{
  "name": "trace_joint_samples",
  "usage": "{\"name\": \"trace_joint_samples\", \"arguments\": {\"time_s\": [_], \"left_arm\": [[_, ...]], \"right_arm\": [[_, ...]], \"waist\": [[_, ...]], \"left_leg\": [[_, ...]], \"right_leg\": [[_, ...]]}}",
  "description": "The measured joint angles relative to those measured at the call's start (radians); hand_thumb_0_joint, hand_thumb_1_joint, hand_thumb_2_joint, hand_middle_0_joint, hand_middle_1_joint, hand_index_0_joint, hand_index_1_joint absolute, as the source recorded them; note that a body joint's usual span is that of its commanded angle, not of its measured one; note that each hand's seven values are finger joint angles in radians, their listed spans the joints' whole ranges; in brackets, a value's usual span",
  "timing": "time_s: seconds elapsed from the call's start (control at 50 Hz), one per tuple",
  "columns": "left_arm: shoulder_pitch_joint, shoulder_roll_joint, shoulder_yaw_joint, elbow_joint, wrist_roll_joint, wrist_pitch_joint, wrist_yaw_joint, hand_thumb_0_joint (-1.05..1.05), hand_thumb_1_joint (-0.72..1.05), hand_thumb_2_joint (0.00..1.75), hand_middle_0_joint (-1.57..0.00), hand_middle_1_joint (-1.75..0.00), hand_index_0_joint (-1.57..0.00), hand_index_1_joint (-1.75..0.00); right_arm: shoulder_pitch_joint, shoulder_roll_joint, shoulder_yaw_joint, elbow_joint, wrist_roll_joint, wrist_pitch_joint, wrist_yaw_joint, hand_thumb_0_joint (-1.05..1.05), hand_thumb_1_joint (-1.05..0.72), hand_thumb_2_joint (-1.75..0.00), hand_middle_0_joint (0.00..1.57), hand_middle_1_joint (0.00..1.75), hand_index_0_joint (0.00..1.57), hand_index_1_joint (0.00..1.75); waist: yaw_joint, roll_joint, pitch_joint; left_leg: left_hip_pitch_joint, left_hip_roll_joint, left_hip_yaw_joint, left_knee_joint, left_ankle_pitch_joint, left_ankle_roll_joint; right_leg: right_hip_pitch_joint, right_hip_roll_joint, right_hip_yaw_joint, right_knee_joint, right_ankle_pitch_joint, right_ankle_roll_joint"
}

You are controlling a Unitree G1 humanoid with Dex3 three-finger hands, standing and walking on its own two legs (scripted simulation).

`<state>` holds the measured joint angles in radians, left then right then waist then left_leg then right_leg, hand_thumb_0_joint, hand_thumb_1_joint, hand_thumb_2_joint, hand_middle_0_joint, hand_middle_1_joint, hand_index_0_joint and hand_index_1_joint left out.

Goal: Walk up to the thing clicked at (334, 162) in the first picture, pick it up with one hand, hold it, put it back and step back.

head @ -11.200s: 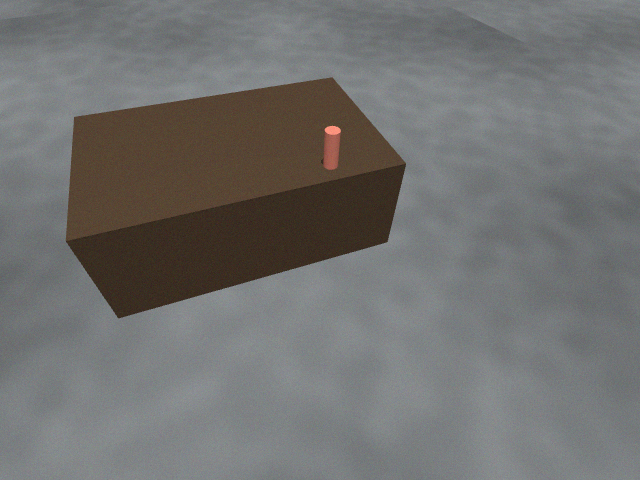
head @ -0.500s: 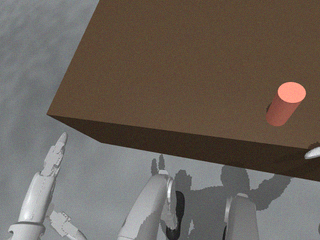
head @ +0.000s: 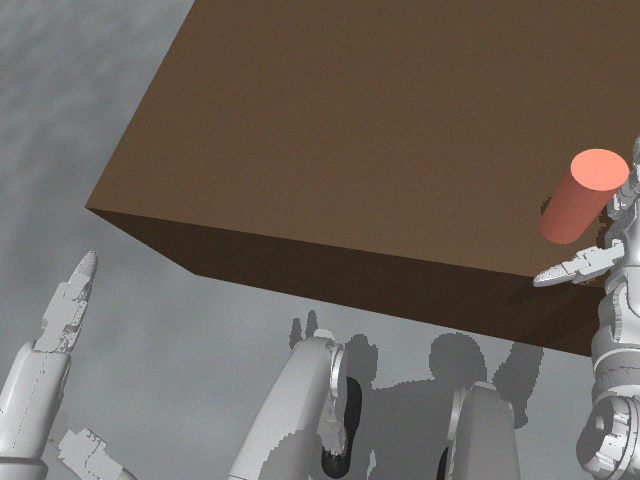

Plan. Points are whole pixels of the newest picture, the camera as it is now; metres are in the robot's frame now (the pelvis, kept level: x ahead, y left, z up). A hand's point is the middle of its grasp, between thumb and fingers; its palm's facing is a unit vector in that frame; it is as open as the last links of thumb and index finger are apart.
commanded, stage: close in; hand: right
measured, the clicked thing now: (577, 201) +0.50 -0.19 -0.05
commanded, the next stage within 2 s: rest palm in 0.06 s
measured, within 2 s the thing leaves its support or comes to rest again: leaves its support in 1.34 s
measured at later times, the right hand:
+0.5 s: hand (562, 207) +0.49 -0.17 -0.05, palm faces +0.10 +0.99 +0.01, open 16.7 cm
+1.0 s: hand (566, 208) +0.49 -0.18 -0.05, palm faces +0.11 +0.99 +0.01, open 9.8 cm
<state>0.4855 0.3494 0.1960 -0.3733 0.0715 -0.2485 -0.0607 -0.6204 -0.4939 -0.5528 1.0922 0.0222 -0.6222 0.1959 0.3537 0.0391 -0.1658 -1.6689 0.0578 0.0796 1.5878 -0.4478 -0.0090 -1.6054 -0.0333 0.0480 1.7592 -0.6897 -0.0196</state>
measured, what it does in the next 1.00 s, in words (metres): stands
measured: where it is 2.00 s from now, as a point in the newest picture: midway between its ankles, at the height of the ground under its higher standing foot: outside the picture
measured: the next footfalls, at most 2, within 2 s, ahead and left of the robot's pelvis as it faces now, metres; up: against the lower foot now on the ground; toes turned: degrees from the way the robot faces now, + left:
none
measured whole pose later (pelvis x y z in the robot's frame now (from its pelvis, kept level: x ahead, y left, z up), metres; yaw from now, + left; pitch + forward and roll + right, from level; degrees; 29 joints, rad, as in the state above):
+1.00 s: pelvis +0.01 +0.01 +0.01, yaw -1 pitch +31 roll +4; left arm 0.51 0.35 0.20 -0.45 0.06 -0.21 -0.07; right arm -0.63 -0.46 -0.52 1.06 -0.02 -0.62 0.09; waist 0.36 0.05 -0.16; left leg -1.65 0.06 0.07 1.58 -0.46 0.00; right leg -1.57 -0.03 0.04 1.73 -0.69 -0.01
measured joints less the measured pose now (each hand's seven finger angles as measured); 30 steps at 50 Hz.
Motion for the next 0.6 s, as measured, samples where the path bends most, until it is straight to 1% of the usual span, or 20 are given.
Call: {"name": "trace_joint_samples", "arguments": {"time_s": [0.1, 0.22, 0.28, 0.34, 0.4, 0.48, 0.6], "left_arm": [[0.007, -0.001, 0.005, -0.031, -0.004, 0.001, 0.002, -0.01, -0.54, 0.05, -0.07, -0.05, -0.07, -0.05], [0.023, -0.006, 0.016, -0.042, -0.008, -0.002, 0.001, -0.01, -0.55, 0.06, -0.07, -0.04, -0.06, -0.05], [0.034, -0.016, 0.009, -0.048, -0.007, 0.000, -0.001, -0.01, -0.56, 0.07, -0.07, -0.04, -0.05, -0.05], [0.043, -0.027, -0.008, -0.056, -0.002, 0.006, -0.006, -0.01, -0.57, 0.07, -0.07, -0.04, -0.05, -0.05], [0.040, -0.022, -0.016, -0.066, 0.005, 0.012, -0.011, -0.01, -0.57, 0.07, -0.07, -0.04, -0.05, -0.05], [0.029, -0.009, -0.004, -0.073, 0.005, 0.017, -0.011, -0.01, -0.57, 0.07, -0.07, -0.04, -0.05, -0.05], [0.029, -0.003, 0.009, -0.089, 0.002, 0.023, -0.008, -0.01, -0.56, 0.07, -0.07, -0.04, -0.05, -0.05]], "right_arm": [[0.001, 0.021, 0.023, -0.014, -0.009, -0.007, -0.032, -0.01, 0.60, -0.07, 0.03, 0.06, 0.03, 0.06], [0.006, 0.045, 0.049, -0.041, -0.012, -0.006, -0.059, -0.01, 0.58, -0.06, 0.03, 0.06, 0.04, 0.06], [0.009, 0.060, 0.063, -0.049, -0.017, -0.014, -0.066, -0.01, 0.57, -0.05, 0.05, 0.05, 0.06, 0.05], [0.012, 0.068, 0.059, -0.051, -0.027, -0.019, -0.075, -0.01, 0.56, -0.04, 0.10, 0.05, 0.10, 0.05], [0.004, 0.060, 0.049, -0.035, -0.032, -0.023, -0.085, -0.01, 0.56, -0.03, 0.17, 0.06, 0.16, 0.06], [-0.021, 0.041, 0.037, -0.016, -0.040, -0.018, -0.095, -0.01, 0.54, -0.02, 0.25, 0.10, 0.24, 0.10], [-0.062, 0.006, 0.035, 0.020, -0.050, -0.013, -0.092, -0.01, 0.51, -0.05, 0.34, 0.17, 0.34, 0.16]], "waist": [[-0.008, 0.006, 0.001], [-0.009, 0.011, 0.003], [-0.011, 0.012, 0.004], [-0.013, 0.011, 0.004], [-0.009, 0.008, 0.007], [-0.001, 0.008, 0.010], [0.009, 0.011, 0.012]], "left_leg": [[0.006, 0.002, -0.002, -0.003, -0.002, 0.003], [0.014, 0.004, -0.001, -0.010, -0.006, 0.006], [0.017, 0.004, -0.002, -0.011, -0.010, 0.007], [0.018, 0.003, -0.003, -0.009, -0.014, 0.008], [0.018, 0.004, -0.004, -0.004, -0.017, 0.008], [0.012, 0.004, -0.004, 0.002, -0.018, 0.008], [0.001, 0.003, -0.002, 0.004, -0.015, 0.010]], "right_leg": [[0.010, 0.002, -0.002, -0.011, 0.003, 0.004], [0.019, 0.005, 0.000, -0.023, 0.004, 0.008], [0.024, 0.005, -0.002, -0.027, 0.001, 0.009], [0.027, 0.004, -0.003, -0.027, -0.003, 0.010], [0.028, 0.005, -0.003, -0.024, -0.006, 0.010], [0.023, 0.005, -0.003, -0.019, -0.006, 0.011], [0.010, 0.005, 0.000, -0.015, -0.004, 0.012]]}}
